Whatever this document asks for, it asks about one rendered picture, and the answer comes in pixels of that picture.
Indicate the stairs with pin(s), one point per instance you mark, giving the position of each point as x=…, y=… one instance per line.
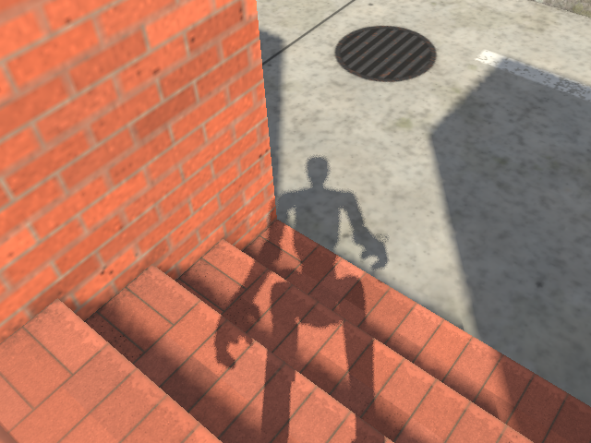
x=286, y=342

